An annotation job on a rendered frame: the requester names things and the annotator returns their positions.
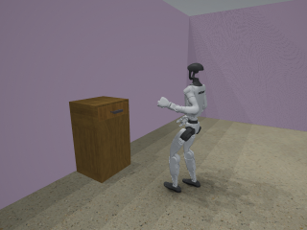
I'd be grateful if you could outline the handle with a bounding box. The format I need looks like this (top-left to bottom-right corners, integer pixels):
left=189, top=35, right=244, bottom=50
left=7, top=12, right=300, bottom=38
left=110, top=109, right=124, bottom=114

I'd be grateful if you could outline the robot right upper arm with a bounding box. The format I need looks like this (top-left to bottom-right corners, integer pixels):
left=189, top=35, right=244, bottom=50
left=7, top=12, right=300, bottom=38
left=202, top=84, right=207, bottom=110

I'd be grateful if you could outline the drawer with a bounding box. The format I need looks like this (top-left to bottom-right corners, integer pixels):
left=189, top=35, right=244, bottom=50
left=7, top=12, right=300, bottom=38
left=97, top=102, right=128, bottom=122

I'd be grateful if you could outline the robot left hand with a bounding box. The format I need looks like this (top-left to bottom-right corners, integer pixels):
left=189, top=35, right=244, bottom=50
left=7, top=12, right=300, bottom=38
left=157, top=97, right=169, bottom=108

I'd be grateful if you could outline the cabinet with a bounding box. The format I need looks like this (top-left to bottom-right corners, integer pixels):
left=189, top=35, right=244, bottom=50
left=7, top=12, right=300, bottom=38
left=69, top=96, right=131, bottom=183

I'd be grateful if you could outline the robot left foot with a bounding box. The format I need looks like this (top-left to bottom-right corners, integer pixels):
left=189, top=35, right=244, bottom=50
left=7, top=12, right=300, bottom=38
left=163, top=181, right=181, bottom=193

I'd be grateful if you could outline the robot right hand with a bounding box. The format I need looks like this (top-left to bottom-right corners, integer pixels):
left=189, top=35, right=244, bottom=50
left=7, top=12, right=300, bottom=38
left=177, top=115, right=189, bottom=127

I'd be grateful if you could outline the humanoid robot head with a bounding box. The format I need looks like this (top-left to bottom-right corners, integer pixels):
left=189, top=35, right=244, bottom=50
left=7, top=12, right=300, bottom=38
left=187, top=62, right=204, bottom=87

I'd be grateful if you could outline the robot left upper arm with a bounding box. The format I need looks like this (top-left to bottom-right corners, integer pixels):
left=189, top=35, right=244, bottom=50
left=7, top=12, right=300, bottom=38
left=183, top=85, right=200, bottom=116

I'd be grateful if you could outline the robot left forearm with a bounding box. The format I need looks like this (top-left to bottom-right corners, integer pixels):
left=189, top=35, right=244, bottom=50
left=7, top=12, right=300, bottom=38
left=167, top=102, right=198, bottom=115

